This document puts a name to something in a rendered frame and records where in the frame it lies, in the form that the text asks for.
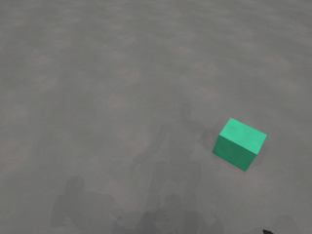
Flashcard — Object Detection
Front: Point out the carton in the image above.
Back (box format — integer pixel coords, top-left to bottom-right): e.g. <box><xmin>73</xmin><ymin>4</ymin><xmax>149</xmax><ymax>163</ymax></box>
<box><xmin>212</xmin><ymin>118</ymin><xmax>267</xmax><ymax>172</ymax></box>

